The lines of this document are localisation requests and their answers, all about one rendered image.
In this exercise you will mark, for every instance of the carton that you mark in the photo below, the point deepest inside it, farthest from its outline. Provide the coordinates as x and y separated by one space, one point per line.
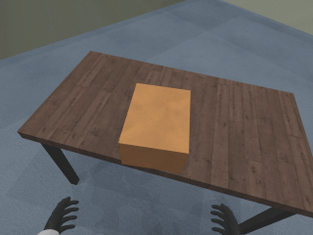
156 131

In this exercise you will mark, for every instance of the table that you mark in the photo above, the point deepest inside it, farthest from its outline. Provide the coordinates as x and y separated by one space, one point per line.
245 140

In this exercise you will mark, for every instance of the left robot hand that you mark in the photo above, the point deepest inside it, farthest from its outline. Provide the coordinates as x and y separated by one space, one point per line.
57 218

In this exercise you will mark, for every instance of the right robot hand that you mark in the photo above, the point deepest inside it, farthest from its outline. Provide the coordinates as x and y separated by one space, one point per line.
230 223

